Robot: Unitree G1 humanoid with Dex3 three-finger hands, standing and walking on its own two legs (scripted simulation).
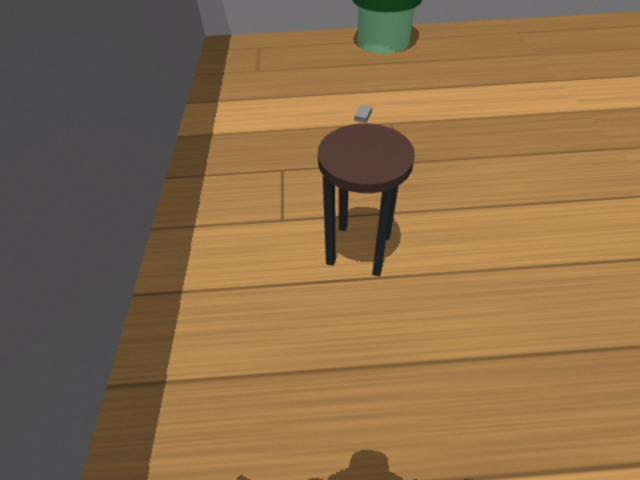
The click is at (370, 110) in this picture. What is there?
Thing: flat box
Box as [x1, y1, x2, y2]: [354, 105, 371, 122]
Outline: 360,105 354,116 354,120 366,122 371,111 371,107
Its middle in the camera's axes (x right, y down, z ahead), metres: +0.22 -0.70 +2.17
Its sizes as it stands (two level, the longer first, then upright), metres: 0.114 0.068 0.031
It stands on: the floor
